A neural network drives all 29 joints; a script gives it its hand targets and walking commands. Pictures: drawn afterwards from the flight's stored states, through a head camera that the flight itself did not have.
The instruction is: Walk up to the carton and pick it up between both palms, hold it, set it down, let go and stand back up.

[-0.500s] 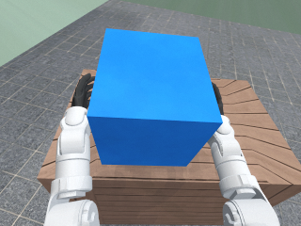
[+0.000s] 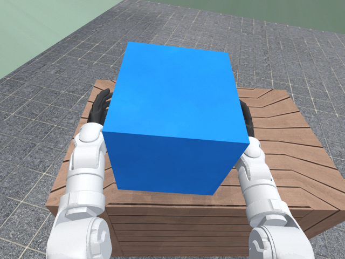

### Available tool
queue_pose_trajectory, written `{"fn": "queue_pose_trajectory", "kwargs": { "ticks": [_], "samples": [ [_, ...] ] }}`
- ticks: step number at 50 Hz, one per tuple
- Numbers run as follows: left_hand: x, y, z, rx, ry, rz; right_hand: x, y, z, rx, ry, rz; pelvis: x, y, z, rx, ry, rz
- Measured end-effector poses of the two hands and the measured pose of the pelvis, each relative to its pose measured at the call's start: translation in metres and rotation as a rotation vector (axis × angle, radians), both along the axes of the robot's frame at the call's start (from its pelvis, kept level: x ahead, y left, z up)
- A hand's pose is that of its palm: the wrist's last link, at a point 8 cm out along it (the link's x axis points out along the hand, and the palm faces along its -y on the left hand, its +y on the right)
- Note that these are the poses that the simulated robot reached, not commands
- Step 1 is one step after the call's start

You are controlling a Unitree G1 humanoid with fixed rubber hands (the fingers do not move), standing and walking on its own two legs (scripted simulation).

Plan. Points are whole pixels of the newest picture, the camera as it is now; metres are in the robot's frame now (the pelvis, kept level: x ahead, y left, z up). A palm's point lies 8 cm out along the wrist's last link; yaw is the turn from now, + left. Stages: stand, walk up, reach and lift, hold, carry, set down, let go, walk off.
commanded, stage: set down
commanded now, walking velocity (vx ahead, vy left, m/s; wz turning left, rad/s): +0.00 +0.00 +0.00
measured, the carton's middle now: (172, 121) +0.42 -0.03 +0.10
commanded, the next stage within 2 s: none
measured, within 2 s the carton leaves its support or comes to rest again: rests again in 1.74 s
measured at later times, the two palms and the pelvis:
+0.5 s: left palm (104, 124) +0.42 +0.14 +0.09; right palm (241, 138) +0.36 -0.20 +0.09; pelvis +0.01 +0.00 +0.00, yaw -1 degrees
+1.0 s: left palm (107, 127) +0.43 +0.14 +0.07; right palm (238, 144) +0.36 -0.20 +0.06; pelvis +0.01 +0.01 +0.00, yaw -1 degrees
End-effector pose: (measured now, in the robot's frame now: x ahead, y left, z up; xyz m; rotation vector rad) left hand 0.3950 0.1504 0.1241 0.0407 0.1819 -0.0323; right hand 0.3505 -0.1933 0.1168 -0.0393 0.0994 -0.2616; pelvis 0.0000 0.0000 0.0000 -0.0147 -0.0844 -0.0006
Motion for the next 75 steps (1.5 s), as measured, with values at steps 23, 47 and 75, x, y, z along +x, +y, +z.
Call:
{"fn": "queue_pose_trajectory", "kwargs": {
  "ticks": [23,47,75],
  "samples": [
    [0.022,-0.007,-0.030,0.002,0.056,-0.046,0.006,-0.005,-0.026,0.009,0.054,-0.047,0.007,0.002,0.001,-0.001,0.055,-0.013],
    [0.038,-0.010,-0.053,0.020,0.096,-0.085,0.009,-0.006,-0.049,0.011,0.097,-0.083,0.014,0.006,0.001,-0.001,0.115,-0.017],
    [0.045,-0.015,-0.090,0.046,0.133,-0.113,0.006,-0.008,-0.089,0.025,0.137,-0.111,0.016,0.005,-0.001,-0.005,0.226,-0.011]
  ]
}}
